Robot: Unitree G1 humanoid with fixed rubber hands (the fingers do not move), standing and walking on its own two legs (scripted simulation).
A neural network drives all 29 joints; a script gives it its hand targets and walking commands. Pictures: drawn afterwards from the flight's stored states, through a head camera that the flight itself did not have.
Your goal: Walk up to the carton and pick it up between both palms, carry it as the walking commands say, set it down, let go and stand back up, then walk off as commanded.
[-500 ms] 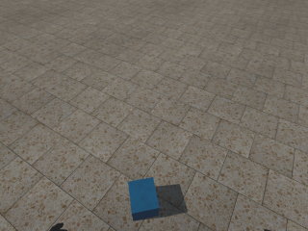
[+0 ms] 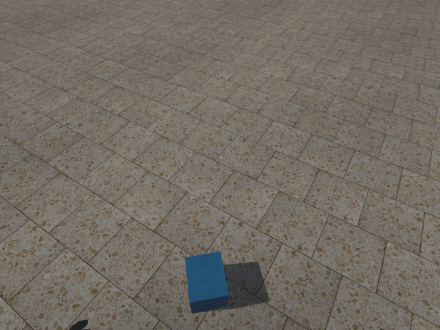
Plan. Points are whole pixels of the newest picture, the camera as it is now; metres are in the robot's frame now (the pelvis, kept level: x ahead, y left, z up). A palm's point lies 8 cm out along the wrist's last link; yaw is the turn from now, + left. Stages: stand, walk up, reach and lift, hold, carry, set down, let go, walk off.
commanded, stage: walk off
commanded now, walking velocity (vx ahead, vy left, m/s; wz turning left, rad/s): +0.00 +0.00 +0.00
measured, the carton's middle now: (206, 281) +0.44 +0.08 -0.71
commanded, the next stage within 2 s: none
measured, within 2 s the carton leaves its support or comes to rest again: neither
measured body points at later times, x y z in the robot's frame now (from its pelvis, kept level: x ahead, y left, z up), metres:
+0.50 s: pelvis -0.05 -0.05 -0.01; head -0.01 -0.06 +0.44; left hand -0.03 +0.27 -0.12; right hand +0.08 -0.33 -0.15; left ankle +0.00 +0.10 -0.75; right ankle -0.05 -0.18 -0.74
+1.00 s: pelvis -0.11 -0.14 +0.00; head -0.11 -0.09 +0.44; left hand -0.18 +0.13 -0.17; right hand +0.02 -0.41 -0.11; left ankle -0.20 -0.03 -0.75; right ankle -0.05 -0.29 -0.65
